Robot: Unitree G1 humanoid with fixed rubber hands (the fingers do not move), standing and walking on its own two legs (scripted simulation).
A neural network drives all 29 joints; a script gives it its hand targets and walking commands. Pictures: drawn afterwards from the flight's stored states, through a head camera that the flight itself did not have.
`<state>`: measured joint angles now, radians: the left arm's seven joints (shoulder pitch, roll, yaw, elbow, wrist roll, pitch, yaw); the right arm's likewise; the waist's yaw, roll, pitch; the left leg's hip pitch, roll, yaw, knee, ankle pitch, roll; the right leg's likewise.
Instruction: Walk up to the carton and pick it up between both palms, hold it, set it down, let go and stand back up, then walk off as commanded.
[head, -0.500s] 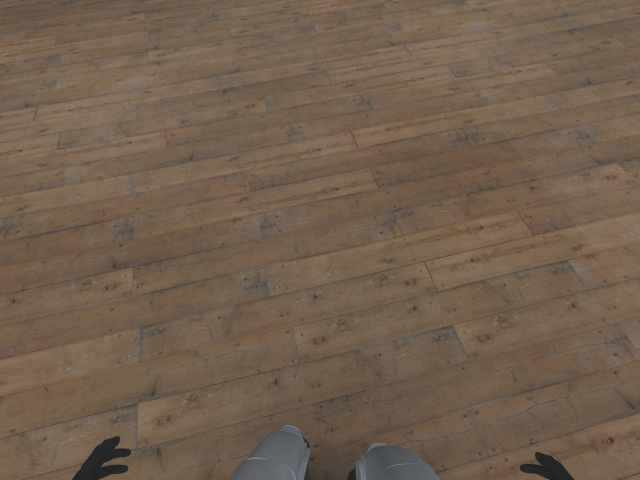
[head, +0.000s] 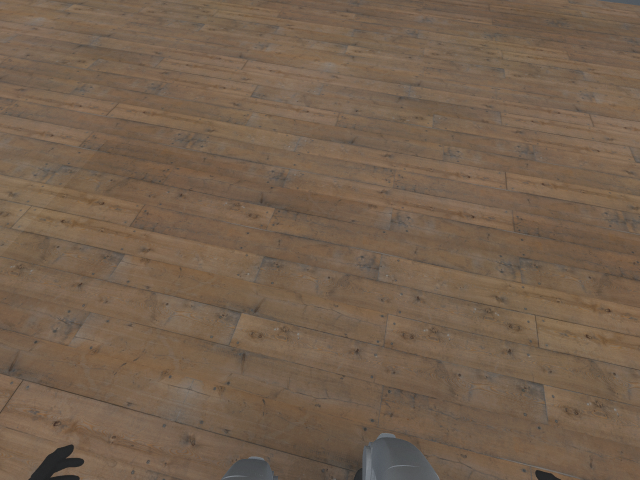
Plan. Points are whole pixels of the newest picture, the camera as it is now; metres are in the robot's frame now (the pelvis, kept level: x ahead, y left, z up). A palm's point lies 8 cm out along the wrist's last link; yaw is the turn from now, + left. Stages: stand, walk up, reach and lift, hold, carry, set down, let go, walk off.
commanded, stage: walk up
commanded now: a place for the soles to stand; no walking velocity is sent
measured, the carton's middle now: out of the picture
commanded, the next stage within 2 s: none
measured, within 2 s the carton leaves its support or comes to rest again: neither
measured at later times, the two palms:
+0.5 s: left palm out of the picture -0.17 +0.44 -0.10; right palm out of the picture +0.12 -0.17 -0.08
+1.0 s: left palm out of the picture -0.39 +0.45 -0.10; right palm (313, 463) +0.15 +0.02 -0.08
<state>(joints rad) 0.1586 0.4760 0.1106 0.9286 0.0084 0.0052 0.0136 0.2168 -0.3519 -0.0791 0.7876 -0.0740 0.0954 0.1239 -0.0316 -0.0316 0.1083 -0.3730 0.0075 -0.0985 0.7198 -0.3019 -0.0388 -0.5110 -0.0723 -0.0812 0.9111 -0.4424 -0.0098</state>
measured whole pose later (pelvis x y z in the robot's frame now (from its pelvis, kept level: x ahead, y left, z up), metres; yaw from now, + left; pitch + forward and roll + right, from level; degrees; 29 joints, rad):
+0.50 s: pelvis -0.10 +0.08 -0.01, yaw +26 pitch -5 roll +0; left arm 0.19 0.50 0.11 0.93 0.02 -0.02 0.02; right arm 0.23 -0.39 -0.09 0.76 -0.05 0.10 0.13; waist -0.03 -0.05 0.08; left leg -0.36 -0.02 -0.05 0.79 -0.34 0.01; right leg -0.51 -0.11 -0.06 1.00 -0.48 -0.01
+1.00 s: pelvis -0.16 +0.17 -0.01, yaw +51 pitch -3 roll -2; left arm 0.22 0.49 0.14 0.95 0.05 -0.03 -0.01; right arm 0.24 -0.45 -0.10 0.84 -0.01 0.06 0.14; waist 0.00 0.00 0.02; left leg -0.40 0.08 -0.01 0.83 -0.38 -0.01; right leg -0.41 -0.20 -0.17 0.92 -0.50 0.01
